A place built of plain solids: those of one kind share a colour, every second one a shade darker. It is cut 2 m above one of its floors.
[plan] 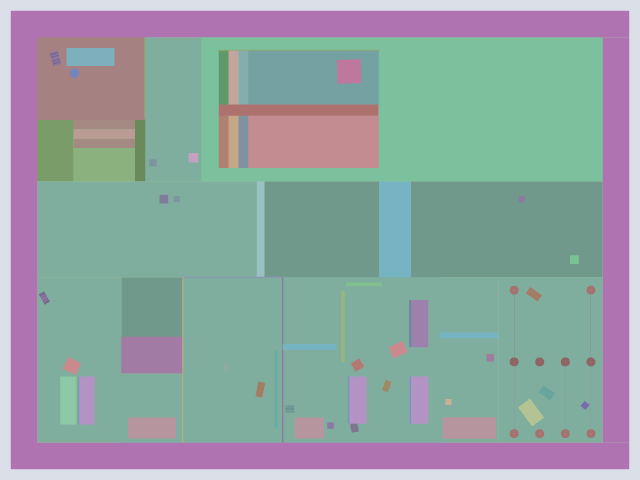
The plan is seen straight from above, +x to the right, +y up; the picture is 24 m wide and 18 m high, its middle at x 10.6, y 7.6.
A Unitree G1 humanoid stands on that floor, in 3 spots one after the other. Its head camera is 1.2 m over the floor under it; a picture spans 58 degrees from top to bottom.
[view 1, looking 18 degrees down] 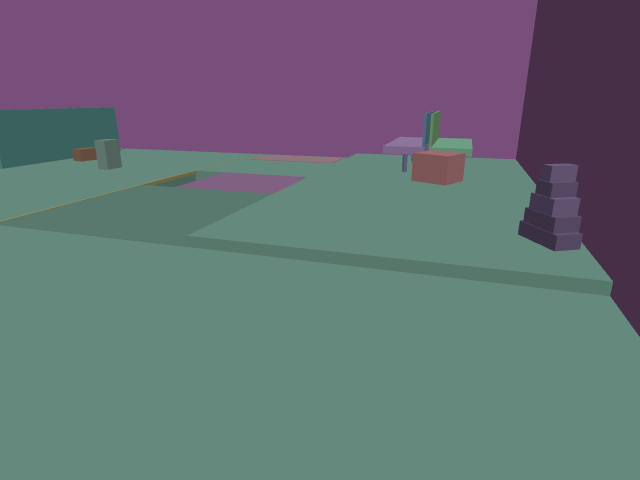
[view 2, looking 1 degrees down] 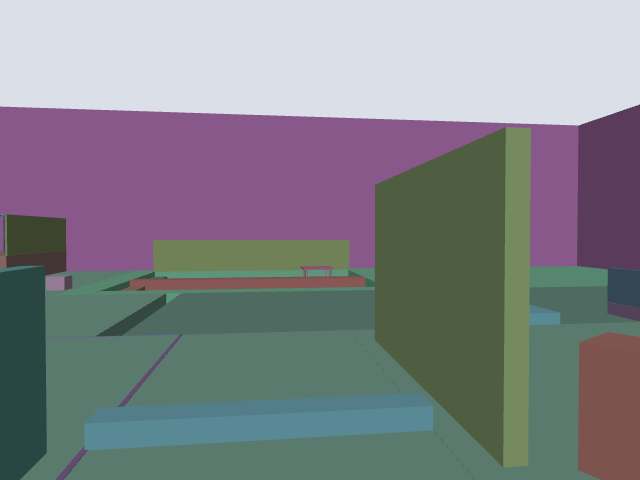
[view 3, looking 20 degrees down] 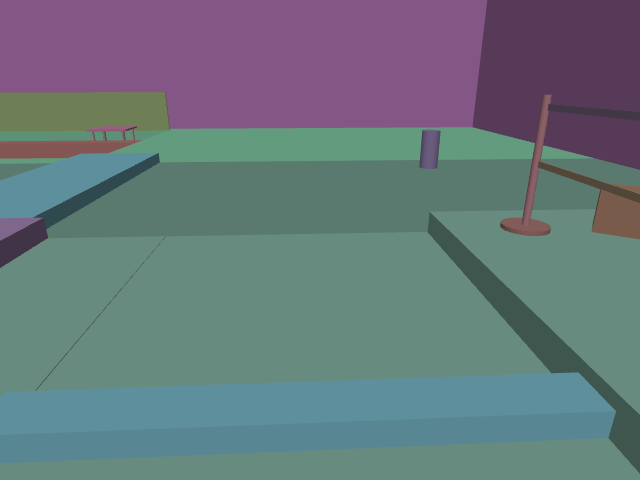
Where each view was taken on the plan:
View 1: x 0.99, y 9.18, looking -72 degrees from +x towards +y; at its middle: floor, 3.56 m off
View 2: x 10.20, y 0.98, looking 83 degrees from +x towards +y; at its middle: rail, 13.83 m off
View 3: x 16.20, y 2.75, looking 87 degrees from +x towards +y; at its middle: floor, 3.51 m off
